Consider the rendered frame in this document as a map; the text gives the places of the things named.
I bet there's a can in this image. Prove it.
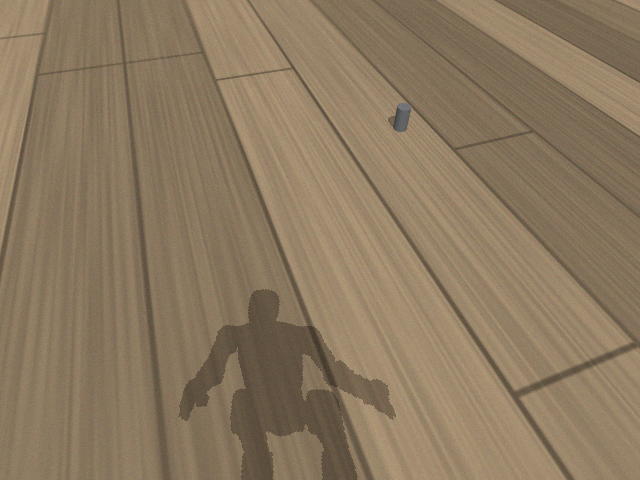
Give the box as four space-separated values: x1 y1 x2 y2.
393 103 411 132

